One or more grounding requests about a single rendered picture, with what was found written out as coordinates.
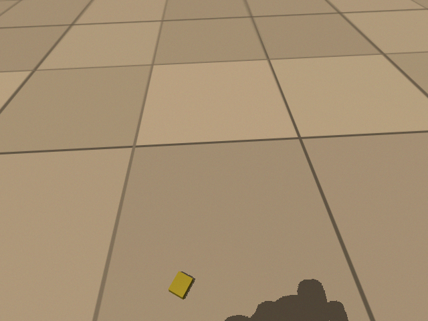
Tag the small box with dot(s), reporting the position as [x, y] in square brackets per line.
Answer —
[180, 285]

